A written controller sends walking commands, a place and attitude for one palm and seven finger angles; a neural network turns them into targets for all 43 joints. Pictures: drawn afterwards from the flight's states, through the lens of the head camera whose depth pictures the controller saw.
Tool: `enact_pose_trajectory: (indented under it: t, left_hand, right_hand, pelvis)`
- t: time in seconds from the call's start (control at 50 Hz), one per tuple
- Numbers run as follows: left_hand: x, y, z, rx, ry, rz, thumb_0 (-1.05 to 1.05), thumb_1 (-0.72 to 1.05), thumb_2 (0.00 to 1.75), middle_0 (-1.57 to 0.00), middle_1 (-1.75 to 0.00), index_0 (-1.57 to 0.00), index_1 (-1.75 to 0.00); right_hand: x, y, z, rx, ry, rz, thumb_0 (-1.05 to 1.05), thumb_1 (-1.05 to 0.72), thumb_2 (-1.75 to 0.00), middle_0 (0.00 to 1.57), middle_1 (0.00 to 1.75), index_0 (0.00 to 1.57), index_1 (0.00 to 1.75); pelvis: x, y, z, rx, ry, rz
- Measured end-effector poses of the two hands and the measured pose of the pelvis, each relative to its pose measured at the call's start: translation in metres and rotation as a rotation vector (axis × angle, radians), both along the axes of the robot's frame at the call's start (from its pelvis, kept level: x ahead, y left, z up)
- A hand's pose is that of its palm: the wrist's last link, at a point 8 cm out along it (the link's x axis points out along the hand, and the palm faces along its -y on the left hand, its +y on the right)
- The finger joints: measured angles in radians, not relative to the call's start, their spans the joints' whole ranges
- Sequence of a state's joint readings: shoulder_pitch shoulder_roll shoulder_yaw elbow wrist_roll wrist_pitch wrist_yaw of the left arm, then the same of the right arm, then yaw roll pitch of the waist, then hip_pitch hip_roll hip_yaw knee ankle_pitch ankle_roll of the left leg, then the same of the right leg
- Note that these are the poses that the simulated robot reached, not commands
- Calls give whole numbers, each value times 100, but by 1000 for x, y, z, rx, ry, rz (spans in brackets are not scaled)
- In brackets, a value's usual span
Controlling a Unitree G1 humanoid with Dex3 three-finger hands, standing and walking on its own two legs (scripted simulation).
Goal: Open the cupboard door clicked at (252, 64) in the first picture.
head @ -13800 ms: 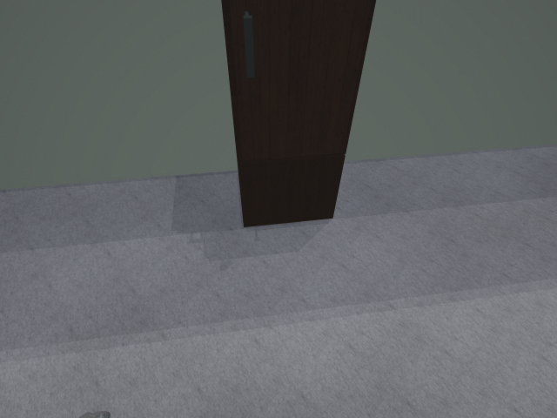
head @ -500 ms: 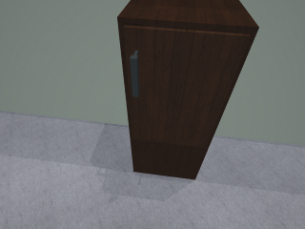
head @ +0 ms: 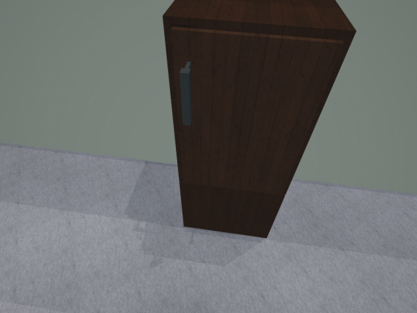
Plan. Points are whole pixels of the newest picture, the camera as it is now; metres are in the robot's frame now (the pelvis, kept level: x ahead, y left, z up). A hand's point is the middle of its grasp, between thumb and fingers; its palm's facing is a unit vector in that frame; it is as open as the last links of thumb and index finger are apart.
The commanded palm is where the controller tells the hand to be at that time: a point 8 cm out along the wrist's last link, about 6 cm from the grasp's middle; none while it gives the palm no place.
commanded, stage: come to a stop and stand still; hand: left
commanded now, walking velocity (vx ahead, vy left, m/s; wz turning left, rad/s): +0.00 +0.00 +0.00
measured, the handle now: (188, 94) +0.63 +0.10 +0.09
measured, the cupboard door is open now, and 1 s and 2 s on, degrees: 0 0 0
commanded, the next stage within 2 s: look again from close up in 0.06 s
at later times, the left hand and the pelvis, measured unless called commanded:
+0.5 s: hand out of the picture +0.00 +0.15 -0.18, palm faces +0.04 -0.99 -0.15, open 7.4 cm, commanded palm none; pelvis +0.01 -0.01 +0.00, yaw +0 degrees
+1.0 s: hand out of the picture +0.00 +0.14 -0.18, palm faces +0.02 -0.99 -0.16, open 7.4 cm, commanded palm none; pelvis +0.03 -0.03 -0.01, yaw -2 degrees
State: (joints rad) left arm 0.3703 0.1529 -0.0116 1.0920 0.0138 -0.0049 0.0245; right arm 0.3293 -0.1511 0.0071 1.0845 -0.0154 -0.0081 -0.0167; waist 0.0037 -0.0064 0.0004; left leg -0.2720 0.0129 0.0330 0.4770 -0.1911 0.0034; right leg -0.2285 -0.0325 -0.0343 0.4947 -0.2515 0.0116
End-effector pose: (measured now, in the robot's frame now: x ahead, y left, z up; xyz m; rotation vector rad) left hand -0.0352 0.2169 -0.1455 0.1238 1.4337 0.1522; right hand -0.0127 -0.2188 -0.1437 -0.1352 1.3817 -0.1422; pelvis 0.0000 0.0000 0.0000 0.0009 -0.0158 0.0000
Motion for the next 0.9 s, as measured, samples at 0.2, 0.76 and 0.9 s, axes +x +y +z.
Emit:
enact_pose_trajectory:
  t: [0.2, 0.76, 0.9]
  left_hand:
    - [11, -19, -3, -30, -24, 8, 1, 90, 90, -20, -30, -20, -30]
    - [26, -18, 0, -18, -24, 12, 1, 91, 90, -20, -30, -20, -30]
    - [26, -20, -4, -29, 5, 7, 1, 91, 90, -20, -30, -20, -30]
  right_hand:
    - [4, 3, -1, 13, 6, -1, 1, -92, -89, 20, 30, 20, 30]
    - [16, -3, 1, 4, 16, -1, 1, -92, -89, 20, 30, 20, 30]
    - [20, -7, -2, 3, 10, -24, 1, -92, -89, 20, 30, 20, 30]
  pelvis:
    - [2, -6, 0, 0, -2, 3]
    - [14, -10, 3, 0, 4, 3]
    - [22, -14, -1, 6, 10, -21]
